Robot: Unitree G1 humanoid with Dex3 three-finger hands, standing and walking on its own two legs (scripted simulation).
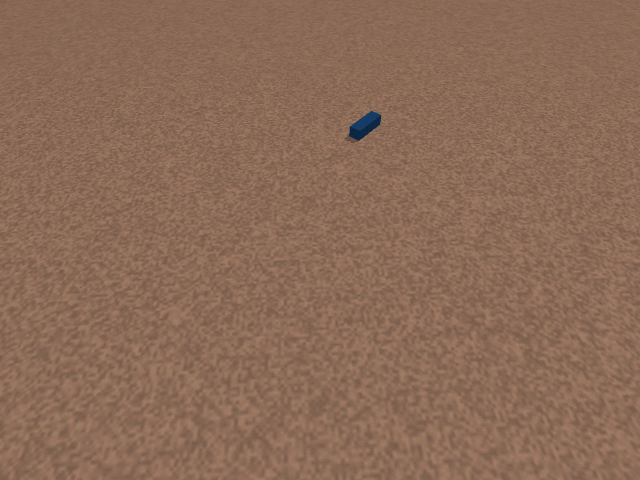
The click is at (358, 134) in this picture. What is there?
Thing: lying carton
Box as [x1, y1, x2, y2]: [349, 111, 380, 139]
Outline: 380,115 372,111 369,112 350,126 349,135 356,139 360,139 379,124
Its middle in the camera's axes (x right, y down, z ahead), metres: +0.24 -0.67 +2.18
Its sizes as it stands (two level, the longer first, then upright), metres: 0.209 0.068 0.062
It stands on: the floor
